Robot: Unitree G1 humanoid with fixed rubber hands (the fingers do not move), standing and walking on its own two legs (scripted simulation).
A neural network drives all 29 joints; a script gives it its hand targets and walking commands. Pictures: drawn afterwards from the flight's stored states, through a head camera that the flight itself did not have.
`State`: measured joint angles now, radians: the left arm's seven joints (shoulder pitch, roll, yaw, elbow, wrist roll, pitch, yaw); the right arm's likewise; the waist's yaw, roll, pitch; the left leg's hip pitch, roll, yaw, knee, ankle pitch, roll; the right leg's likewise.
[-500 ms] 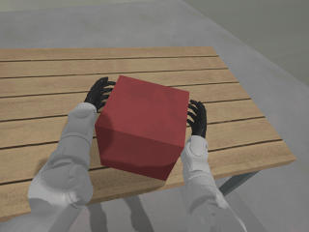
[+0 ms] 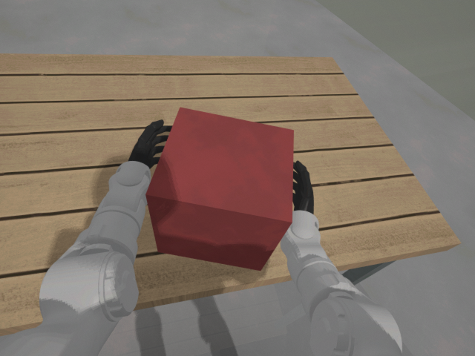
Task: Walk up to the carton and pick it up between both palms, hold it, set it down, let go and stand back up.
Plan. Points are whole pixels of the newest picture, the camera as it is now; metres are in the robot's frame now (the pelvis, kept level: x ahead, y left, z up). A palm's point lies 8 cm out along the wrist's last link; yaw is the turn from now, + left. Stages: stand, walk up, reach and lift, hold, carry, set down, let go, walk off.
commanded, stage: set down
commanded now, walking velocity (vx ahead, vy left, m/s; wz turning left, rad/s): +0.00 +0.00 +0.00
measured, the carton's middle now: (222, 193) +0.39 -0.02 +0.03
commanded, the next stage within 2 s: none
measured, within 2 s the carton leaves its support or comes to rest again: rests again in 0.04 s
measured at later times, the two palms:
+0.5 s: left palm (127, 172) +0.41 +0.14 +0.07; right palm (303, 221) +0.32 -0.15 +0.04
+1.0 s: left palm (104, 199) +0.37 +0.17 +0.06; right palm (313, 237) +0.29 -0.15 +0.06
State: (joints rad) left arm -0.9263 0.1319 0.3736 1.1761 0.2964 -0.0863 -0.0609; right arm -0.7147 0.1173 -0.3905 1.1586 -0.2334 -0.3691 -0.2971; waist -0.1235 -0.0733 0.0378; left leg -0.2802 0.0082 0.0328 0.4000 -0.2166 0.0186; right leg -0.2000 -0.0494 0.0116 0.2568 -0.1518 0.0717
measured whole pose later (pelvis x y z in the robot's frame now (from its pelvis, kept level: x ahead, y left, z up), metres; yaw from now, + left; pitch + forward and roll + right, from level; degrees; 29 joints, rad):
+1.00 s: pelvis -0.05 +0.00 +0.00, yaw +0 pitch +5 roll -2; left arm -0.78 0.29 0.07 1.14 -0.06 -0.02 -0.08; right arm -0.54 0.10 -0.06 0.88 0.08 -0.13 -0.42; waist -0.12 -0.07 -0.08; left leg -0.37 0.02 0.03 0.45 -0.17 0.02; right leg -0.28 -0.04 0.01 0.29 -0.09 0.06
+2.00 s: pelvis -0.03 +0.00 +0.00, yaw +0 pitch +1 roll -2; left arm 0.09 0.45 0.07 0.01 -0.14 0.29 -0.20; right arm 0.39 0.03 0.12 -0.28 0.20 0.21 -0.41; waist -0.07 -0.07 -0.03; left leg -0.25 0.02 0.04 0.45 -0.21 0.02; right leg -0.17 -0.04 0.01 0.29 -0.14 0.03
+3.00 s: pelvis -0.01 +0.00 +0.00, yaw -1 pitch +1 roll -2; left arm 0.40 0.42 0.07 -0.12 -0.18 0.18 -0.15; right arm 0.59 -0.06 0.10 -0.24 0.20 0.06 -0.22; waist -0.05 -0.03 0.01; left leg -0.24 0.03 0.04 0.45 -0.24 0.01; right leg -0.15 -0.03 0.01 0.29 -0.17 0.04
